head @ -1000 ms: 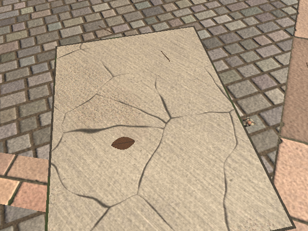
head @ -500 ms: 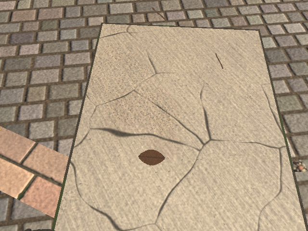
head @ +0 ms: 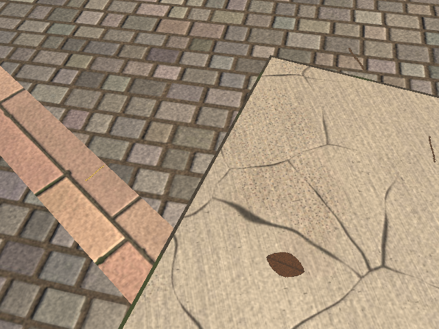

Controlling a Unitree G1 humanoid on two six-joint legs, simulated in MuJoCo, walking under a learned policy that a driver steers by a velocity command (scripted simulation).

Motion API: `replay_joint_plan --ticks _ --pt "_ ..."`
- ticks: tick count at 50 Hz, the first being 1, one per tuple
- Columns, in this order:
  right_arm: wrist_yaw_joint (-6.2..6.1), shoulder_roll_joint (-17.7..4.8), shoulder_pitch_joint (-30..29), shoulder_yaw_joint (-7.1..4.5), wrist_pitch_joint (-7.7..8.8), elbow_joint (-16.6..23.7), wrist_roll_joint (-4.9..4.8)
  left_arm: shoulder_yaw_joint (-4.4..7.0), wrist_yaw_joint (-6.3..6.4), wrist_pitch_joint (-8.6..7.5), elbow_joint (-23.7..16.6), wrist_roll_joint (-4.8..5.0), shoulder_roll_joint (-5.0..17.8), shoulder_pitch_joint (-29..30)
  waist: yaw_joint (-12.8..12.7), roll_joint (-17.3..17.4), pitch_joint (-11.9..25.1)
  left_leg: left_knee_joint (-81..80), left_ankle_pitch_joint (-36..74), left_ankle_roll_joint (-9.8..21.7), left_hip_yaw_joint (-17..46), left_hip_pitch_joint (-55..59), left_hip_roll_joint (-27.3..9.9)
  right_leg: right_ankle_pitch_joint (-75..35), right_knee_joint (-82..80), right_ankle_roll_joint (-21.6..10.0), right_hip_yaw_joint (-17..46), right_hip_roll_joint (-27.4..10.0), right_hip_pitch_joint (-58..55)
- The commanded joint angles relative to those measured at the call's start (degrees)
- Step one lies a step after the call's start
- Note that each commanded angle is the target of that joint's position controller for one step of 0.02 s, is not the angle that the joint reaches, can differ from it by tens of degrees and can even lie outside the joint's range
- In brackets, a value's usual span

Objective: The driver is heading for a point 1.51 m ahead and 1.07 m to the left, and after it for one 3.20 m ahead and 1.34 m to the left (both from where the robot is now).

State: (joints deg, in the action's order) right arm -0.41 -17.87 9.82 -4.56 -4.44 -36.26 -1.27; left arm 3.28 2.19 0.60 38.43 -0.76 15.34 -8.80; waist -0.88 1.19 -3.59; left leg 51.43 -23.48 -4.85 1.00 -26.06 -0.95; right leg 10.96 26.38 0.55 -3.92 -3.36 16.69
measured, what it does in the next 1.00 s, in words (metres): steps on the spot, turning left: left foot, then right foot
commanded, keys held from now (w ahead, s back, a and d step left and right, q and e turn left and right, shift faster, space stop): q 0.86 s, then no key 0.14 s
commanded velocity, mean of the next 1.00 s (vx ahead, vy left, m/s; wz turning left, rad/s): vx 0.00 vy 0.00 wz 0.58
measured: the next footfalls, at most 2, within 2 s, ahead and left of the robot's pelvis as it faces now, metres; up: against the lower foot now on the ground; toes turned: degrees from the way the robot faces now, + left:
left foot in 0.10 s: +0.04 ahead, +0.13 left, +0.00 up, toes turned +6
right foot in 0.58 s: +0.09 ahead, -0.08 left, +0.00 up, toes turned +26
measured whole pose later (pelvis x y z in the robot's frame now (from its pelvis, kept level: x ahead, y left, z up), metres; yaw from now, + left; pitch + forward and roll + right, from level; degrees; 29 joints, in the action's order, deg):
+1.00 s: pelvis -0.02 +0.03 -0.01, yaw +34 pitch +1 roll -1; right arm 0.2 -17.5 9.5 -4.2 -3.9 -34.0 -0.9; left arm 4.2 0.5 0.8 41.4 1.1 17.6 -8.8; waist -1.2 -0.7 -4.1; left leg 30.4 -13.3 -1.3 -0.1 -15.2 -0.9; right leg 16.6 30.3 2.4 -6.5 -5.3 13.6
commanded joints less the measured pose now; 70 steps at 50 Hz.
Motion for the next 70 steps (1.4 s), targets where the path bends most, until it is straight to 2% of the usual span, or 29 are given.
replay_joint_plan --ticks 1,4,5,6,7,8,10,11,18,25,28,29,30,31,32,34,41,48,49,50,51,52,53,55,59,64,67,69,70 --pt "0.76 -4.68 -1.05 -1.37 0.57 5.41 0.07 3.63 -0.26 -0.51 -2.81 0.78 11.51 0.89 -0.88 -12.84 9.52 -7.41 1.25 1.51 -2.93 3.21 -0.05 -18.89 -5.93 -12.66 8.59 -14.21 -9.56" --pt "1.37 -4.58 3.37 -2.05 0.46 4.12 0.14 3.78 -0.42 -0.48 -1.9 2.22 11.35 1.97 1.96 -11.13 9.2 -22.42 10.76 5.45 -5.47 12.1 1.94 -13.77 -0.7 -8.74 5.35 -13.12 -6.45" --pt "0.98 -6.07 5.38 -2.71 0.56 3.59 0.34 3.4 -0.6 -0.54 -0.49 2.1 9.5 -0.9 2.25 -6.9 8.89 -27.78 16.92 7.56 -2.41 18.5 1.64 -7.22 4.74 -4.72 2.02 -10.79 -1.32" --pt "0.0 -12.55 6.78 -4.29 0.89 4.44 0.47 2.36 -0.97 -0.53 -1.49 -0.39 5.86 -2.1 0.58 10.05 8.54 -30.59 35.02 12.95 16.49 27.16 -11.88 12.9 21.04 1.64 -4.51 -3.94 12.75" --pt "0.17 -15.46 5.6 -4.42 1.95 5.92 2.38 2.17 -0.39 -0.73 -4.79 -1.06 6.18 3.57 2.97 16.52 8.37 -31.47 41.95 24.64 29.32 24.21 -21.5 27.87 33.85 4.06 1.38 3.15 23.11" --pt "0.42 -12.73 5.84 -3.75 3.13 5.66 3.23 2.91 0.0 -0.81 -4.88 -0.16 8.51 6.32 4.96 10.53 9.47 -32.88 36.03 25.41 27.34 22.4 -19.67 26.53 39.89 3.59 6.68 2.12 23.11" --pt "-0.15 -9.4 0.63 -2.67 3.89 5.25 1.45 3.58 0.58 -0.46 -2.88 0.31 8.89 4.42 1.64 5.74 7.21 -31.89 30.04 18.84 19.53 20.67 -13.14 17.4 39.46 3.02 8.23 0.87 22.78" --pt "-0.52 -8.33 -0.97 -2.16 3.72 5.45 0.52 3.74 0.8 -0.3 -2.56 -0.07 9.14 3.73 1.06 6.53 7.05 -31.51 31.8 17.77 18.25 19.91 -11.97 14.64 38.81 3.55 8.2 1.03 21.89" --pt "-1.84 -9.38 0.56 -2.42 2.85 4.86 0.67 2.61 -0.34 -0.94 -2.55 0.72 5.97 5.02 1.89 6.88 9.03 -30.08 29.7 17.72 19.92 20.71 -9.17 9.14 24.46 4.86 8.34 4.1 15.39" --pt "-0.91 -10.18 -1.55 -2.83 2.05 5.29 0.27 2.92 -1.84 -2.1 -2.71 1.46 6.9 4.17 2.04 8.44 8.37 -28.44 27.73 17.5 28.87 17.42 -8.1 10.82 10.09 3.19 9.23 6.29 5.71" --pt "-1.26 -8.99 -3.69 -2.45 1.68 5.71 -0.82 3.5 -2.16 -2.73 -1.25 1.12 7.32 -0.34 -0.89 6.9 9.16 -24.44 23.54 13.3 28.43 13.7 -4.16 -2.15 -6.08 1.04 8.51 4.76 -5.34" --pt "-1.32 -6.57 -1.4 -1.79 1.75 5.69 -0.26 4.21 -1.82 -2.53 -1.47 0.28 10.48 -1.59 0.13 0.06 10.97 -17.15 10.74 10.05 23.9 7.59 -0.46 -6.62 -7.47 -2.33 15.71 -4.42 -12.53" --pt "-1.3 -5.72 1.24 -1.75 2.15 6.49 -0.42 4.97 -1.71 -1.89 -1.6 -0.88 15.15 0.24 3.27 -15.66 7.87 -6.83 -9.46 6.15 11.59 -4.58 9.69 -18.15 -8.84 -11.18 28.83 -15.21 -13.88" --pt "-1.44 -10.61 1.45 -3.34 2.66 5.62 0.66 4.45 -1.68 -2.17 -2.6 -1.63 12.32 0.98 1.64 -14.19 7.25 7.76 -14.05 3.13 9.74 -6.62 6.59 -19.35 -9.59 -17.2 33.15 -20.8 -10.01" --pt "-1.27 -12.85 2.29 -4.38 2.51 4.43 0.27 3.39 -1.3 -2.27 -3.44 -1.16 9.28 3.71 2.79 -10.05 6.37 14.02 -10.12 2.16 9.61 -6.37 4.77 -17.22 -9.04 -16.17 27.86 -18.29 -8.09" --pt "-1.44 -10.41 3.52 -4.2 1.34 2.56 0.26 2.62 -0.71 -2.04 -3.93 0.37 7.01 6.71 3.09 -8.06 4.36 18.84 -3.3 0.31 8.19 -8.03 4.16 -12.63 -8.18 -12.03 18.91 -11.98 -7.99" --pt "-0.28 -4.97 -2.7 -1.79 1.28 6.24 0.06 3.38 0.03 -0.43 -2.23 0.08 10.29 1.09 -1.76 -10.6 6.38 4.02 -0.57 -1.83 1.51 -7.16 -0.35 -19.4 -7.71 -13.86 10.67 -12.5 -16.18" --pt "0.74 -4.61 2.61 -1.58 0.98 5.05 0.37 3.65 -1.58 -0.25 -0.74 2.7 12.38 2.89 1.5 -10.47 7.48 -22.98 9.21 3.36 -3.93 11.35 1.58 -21.21 -1.98 -11.13 6.68 -12.78 -10.42" --pt "0.6 -5.52 4.38 -1.88 1.05 4.3 0.53 3.0 -1.69 -0.47 0.45 3.0 10.65 0.93 2.23 -8.31 7.75 -30.16 16.23 5.17 -3.14 18.06 2.06 -16.96 1.08 -7.99 4.9 -11.21 -6.73" --pt "0.04 -8.73 5.94 -2.54 1.2 4.42 0.59 1.82 -2.02 -0.84 1.16 1.3 7.31 -1.89 1.45 0.86 10.33 -31.49 31.36 7.4 6.33 28.18 -4.74 -4.19 9.6 -2.56 0.33 -7.13 1.02" --pt "-0.63 -13.16 3.38 -2.72 1.53 6.53 1.75 0.26 -2.34 -1.19 -0.99 -1.42 3.82 -1.57 -0.37 16.22 10.2 -30.35 46.42 17.2 23.11 30.3 -19.37 24.51 21.61 3.2 -2.79 -0.13 13.75" --pt "-0.18 -9.57 4.91 -1.86 2.77 6.04 3.19 1.68 -1.46 -0.79 -1.19 -0.03 8.1 2.9 4.38 10.15 11.77 -30.9 42.77 23.87 23.25 23.4 -21.46 28.37 30.87 4.11 4.15 -0.47 12.53" --pt "0.05 -8.08 2.77 -1.13 3.73 5.07 3.15 2.24 -1.26 -0.32 -0.94 1.18 9.53 2.99 2.94 8.35 9.3 -31.54 38.35 22.47 18.5 21.39 -17.99 25.7 34.43 3.96 5.42 -0.96 12.93" --pt "-0.03 -6.9 -1.73 -0.67 4.47 4.33 1.92 2.69 -0.67 0.35 1.01 0.77 9.72 1.3 1.47 7.03 6.76 -32.12 32.21 17.74 13.8 20.37 -13.19 18.87 34.21 3.98 6.21 -1.25 14.04" --pt "-0.44 -3.66 -3.94 0.77 4.84 2.91 2.02 1.96 -0.72 0.73 2.59 1.1 7.05 -1.67 -0.09 6.5 7.48 -32.13 35.34 17.18 9.17 18.44 -10.15 11.25 28.88 5.11 5.73 -0.69 7.71" --pt "-0.05 -4.66 -3.3 0.63 4.43 0.19 2.1 1.04 -0.66 0.78 2.26 0.98 6.36 0.58 1.96 6.6 5.78 -32.07 26.17 18.02 12.51 17.52 -10.68 12.83 13.32 4.52 5.04 -0.2 1.63" --pt "0.17 -3.09 -4.66 1.45 4.53 -1.61 1.31 0.61 -0.82 0.23 4.01 0.5 5.57 -2.77 -0.74 4.55 4.92 -31.36 19.79 15.4 12.69 13.98 -8.84 -0.06 -2.59 2.88 4.41 0.47 -6.66" --pt "0.48 -2.22 -0.95 1.77 5.4 -3.39 2.56 0.94 -0.64 -0.16 3.82 -0.44 9.67 -3.53 1.17 -1.98 6.14 -29.39 12.92 10.32 9.73 10.41 -4.22 -16.99 -3.32 0.57 9.6 -4.53 -13.9" --pt "0.48 -2.43 0.45 1.36 5.45 -3.74 2.41 1.68 -0.88 -0.32 5.18 0.41 11.54 -2.4 3.23 -7.82 5.56 -30.49 10.38 8.34 5.75 12.54 -0.88 -8.65 -0.94 -1.52 8.16 -3.61 -8.82"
